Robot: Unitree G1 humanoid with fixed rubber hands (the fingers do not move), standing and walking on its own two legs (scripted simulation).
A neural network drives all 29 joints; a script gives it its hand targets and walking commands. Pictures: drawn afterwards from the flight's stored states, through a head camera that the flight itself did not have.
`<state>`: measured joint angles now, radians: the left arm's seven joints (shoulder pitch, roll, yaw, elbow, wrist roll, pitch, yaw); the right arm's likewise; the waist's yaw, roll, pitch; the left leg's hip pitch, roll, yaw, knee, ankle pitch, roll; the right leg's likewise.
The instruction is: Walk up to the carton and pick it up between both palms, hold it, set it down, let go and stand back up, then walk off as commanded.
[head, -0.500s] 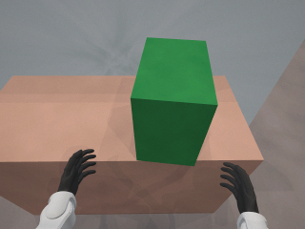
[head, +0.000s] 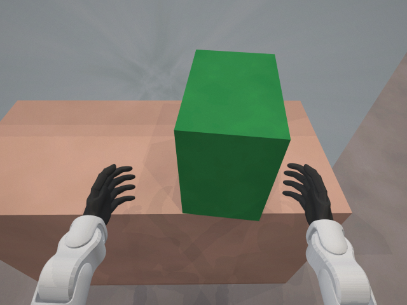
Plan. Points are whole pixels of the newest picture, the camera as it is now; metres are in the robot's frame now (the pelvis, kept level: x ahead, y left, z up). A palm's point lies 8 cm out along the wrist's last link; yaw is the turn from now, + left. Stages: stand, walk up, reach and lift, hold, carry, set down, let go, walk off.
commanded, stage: reach and lift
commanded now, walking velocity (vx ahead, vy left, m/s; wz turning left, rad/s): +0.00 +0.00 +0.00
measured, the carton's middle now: (227, 135) +0.51 -0.02 +0.04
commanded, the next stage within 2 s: none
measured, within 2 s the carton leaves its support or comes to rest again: neither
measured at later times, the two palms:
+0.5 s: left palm (95, 158) +0.32 +0.23 +0.14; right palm (311, 168) +0.34 -0.16 +0.12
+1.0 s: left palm (99, 120) +0.38 +0.23 +0.18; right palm (314, 124) +0.41 -0.16 +0.17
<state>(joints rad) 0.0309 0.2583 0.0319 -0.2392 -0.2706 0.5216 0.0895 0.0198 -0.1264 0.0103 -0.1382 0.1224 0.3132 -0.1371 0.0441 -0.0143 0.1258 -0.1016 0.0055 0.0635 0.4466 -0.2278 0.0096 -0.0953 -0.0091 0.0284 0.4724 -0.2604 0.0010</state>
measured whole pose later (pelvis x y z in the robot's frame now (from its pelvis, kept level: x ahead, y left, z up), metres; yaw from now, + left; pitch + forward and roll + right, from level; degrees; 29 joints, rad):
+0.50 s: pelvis -0.01 +0.00 +0.00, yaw +1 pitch -4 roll +0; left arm -0.42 0.32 0.11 -0.01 -0.27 0.71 0.07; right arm -0.38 -0.21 0.00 0.09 0.20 0.46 -0.18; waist 0.04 -0.01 0.11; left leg -0.19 0.01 0.05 0.45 -0.20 0.01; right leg -0.18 -0.01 0.02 0.47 -0.23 0.00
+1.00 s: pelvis -0.01 +0.00 +0.00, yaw +2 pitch +0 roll +0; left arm -0.70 0.38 0.09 0.25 -0.27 0.71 0.07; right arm -0.71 -0.28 -0.01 0.38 0.27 0.47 -0.18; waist 0.01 -0.01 0.03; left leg -0.26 0.01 0.04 0.45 -0.19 0.01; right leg -0.24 -0.01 0.00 0.46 -0.23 0.00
